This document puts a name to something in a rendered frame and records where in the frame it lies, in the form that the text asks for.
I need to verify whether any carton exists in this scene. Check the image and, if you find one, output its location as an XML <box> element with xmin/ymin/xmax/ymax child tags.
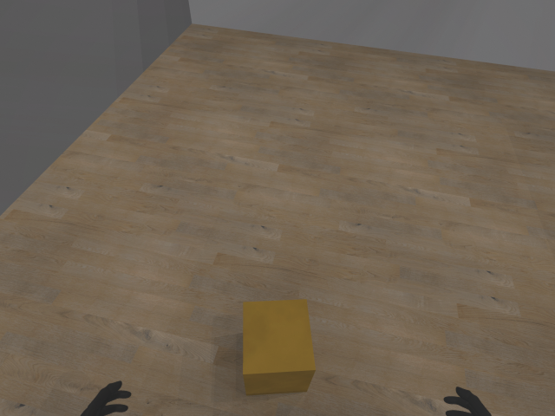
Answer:
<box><xmin>243</xmin><ymin>299</ymin><xmax>316</xmax><ymax>396</ymax></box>

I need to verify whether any robot left hand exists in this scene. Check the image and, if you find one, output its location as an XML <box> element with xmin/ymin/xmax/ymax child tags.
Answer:
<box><xmin>81</xmin><ymin>381</ymin><xmax>131</xmax><ymax>416</ymax></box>

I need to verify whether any robot right hand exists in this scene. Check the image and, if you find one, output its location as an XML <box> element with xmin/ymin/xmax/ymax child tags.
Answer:
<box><xmin>444</xmin><ymin>387</ymin><xmax>492</xmax><ymax>416</ymax></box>

